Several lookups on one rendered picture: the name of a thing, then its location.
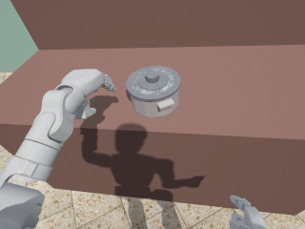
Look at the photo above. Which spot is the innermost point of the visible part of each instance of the robot right hand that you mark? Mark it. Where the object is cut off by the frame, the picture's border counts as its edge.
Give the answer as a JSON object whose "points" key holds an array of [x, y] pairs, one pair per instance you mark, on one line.
{"points": [[252, 218]]}

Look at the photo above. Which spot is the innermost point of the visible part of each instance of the robot left hand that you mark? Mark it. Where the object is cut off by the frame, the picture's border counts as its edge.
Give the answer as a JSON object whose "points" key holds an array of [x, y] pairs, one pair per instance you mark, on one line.
{"points": [[88, 81]]}

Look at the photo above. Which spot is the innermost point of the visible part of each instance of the robot left forearm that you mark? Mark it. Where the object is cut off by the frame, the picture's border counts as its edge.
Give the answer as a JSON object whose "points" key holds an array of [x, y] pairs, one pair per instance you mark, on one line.
{"points": [[46, 137]]}

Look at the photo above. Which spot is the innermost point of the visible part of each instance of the lid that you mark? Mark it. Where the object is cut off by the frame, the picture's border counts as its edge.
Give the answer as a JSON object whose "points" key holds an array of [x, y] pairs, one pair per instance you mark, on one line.
{"points": [[167, 85]]}

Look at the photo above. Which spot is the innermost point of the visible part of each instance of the knob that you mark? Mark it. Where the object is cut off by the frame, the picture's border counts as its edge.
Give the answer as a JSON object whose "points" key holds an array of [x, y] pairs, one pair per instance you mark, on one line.
{"points": [[152, 76]]}

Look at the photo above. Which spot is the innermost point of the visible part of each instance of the pot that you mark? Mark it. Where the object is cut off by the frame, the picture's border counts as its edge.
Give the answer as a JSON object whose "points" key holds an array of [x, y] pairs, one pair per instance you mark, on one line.
{"points": [[157, 108]]}

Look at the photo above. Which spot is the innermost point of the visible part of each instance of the robot left upper arm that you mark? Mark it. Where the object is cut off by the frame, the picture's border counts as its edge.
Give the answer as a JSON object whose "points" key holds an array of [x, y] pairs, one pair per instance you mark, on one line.
{"points": [[20, 206]]}

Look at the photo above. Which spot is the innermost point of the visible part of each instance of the table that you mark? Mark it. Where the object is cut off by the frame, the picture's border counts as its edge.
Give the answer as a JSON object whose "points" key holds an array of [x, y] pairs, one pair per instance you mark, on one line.
{"points": [[238, 129]]}

